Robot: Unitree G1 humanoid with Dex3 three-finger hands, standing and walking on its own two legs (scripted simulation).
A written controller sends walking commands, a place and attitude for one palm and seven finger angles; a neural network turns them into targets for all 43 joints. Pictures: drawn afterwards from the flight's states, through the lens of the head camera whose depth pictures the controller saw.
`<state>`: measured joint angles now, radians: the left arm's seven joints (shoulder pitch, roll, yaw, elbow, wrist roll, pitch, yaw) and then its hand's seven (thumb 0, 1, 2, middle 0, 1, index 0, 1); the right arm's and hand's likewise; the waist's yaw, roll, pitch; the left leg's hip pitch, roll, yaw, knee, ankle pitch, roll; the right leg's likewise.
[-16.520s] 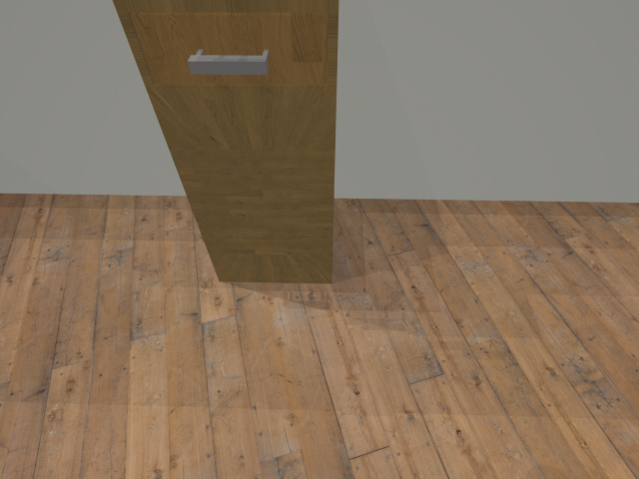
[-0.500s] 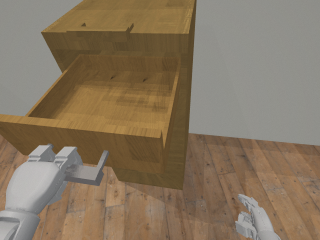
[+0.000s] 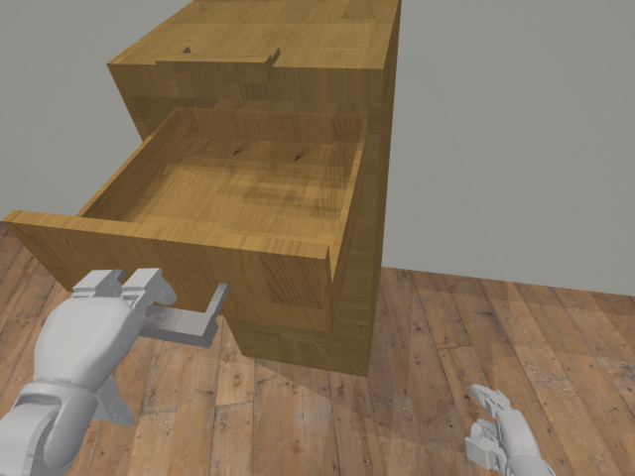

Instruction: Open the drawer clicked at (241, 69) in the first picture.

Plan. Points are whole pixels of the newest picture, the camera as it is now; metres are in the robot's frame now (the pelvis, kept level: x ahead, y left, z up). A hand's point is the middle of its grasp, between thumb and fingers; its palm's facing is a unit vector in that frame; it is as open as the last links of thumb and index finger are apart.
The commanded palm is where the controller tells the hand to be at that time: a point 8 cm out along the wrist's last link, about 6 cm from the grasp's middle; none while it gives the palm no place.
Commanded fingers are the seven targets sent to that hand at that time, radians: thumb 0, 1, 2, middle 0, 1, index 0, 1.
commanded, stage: lift the hand off the handle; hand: left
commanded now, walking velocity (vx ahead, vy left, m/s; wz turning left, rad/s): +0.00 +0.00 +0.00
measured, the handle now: (157, 302) +0.26 +0.23 +0.12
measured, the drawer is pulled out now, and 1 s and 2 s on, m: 0.30 0.30 0.30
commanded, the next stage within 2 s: draw the hand back to the body in 1.60 s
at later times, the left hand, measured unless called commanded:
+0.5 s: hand (131, 335) +0.22 +0.25 +0.11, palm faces +0.04 -0.05 -1.00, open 13.6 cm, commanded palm +0.19 +0.24 +0.18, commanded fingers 0.00 -0.50 0.30 -0.30 -1.20 -0.30 -1.20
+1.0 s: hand (110, 293) +0.22 +0.24 +0.18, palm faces +0.15 -0.02 -0.99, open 13.8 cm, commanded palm +0.19 +0.24 +0.25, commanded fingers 0.00 -0.50 0.30 -0.30 -1.20 -0.30 -1.20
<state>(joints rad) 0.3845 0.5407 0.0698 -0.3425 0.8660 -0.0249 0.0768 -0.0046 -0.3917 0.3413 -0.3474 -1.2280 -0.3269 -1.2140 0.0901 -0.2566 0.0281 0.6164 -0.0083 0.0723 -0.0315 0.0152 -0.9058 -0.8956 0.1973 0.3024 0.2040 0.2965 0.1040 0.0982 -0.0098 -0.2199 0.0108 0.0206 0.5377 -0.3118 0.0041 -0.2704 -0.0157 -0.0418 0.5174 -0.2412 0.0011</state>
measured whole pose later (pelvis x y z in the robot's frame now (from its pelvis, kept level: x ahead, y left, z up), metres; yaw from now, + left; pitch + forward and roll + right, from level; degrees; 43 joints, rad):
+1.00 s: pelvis -0.02 +0.00 +0.01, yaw +1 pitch -4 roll +0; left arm 0.09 0.63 0.05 -0.35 0.78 0.03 -0.12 0.00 -0.49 0.30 -0.32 -1.20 -0.33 -1.21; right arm 0.07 -0.26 0.05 0.64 0.02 0.06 -0.02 0.02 -0.91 -0.90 0.20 0.30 0.20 0.30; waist 0.12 0.12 0.01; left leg -0.13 0.00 0.01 0.43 -0.23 0.00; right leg -0.18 -0.03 -0.06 0.43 -0.18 0.00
